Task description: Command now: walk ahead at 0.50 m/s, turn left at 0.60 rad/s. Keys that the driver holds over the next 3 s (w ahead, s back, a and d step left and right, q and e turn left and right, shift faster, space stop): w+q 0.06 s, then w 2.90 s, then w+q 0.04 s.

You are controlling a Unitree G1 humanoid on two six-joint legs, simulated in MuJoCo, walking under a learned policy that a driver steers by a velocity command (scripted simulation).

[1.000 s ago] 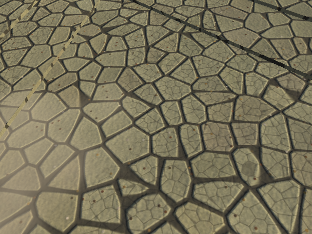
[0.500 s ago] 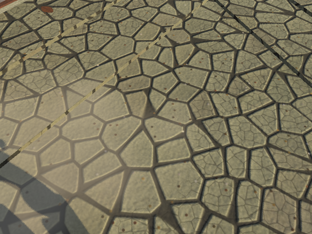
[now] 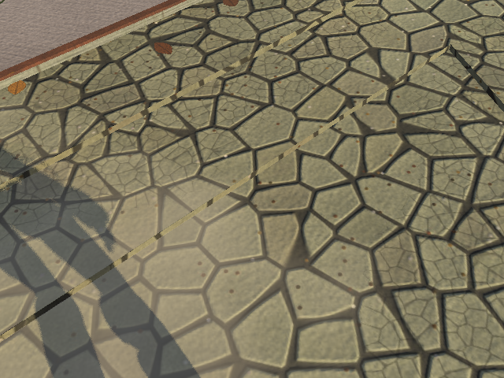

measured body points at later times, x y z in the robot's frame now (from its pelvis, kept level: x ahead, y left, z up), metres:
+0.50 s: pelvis +0.25 +0.06 +0.00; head +0.27 +0.08 +0.45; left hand +0.23 +0.31 -0.14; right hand +0.41 -0.17 -0.11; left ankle +0.28 +0.12 -0.74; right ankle +0.19 -0.10 -0.65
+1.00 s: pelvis +0.53 +0.06 -0.01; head +0.55 +0.05 +0.44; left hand +0.63 +0.33 -0.12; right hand +0.54 -0.20 -0.16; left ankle +0.34 +0.14 -0.65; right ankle +0.61 +0.00 -0.74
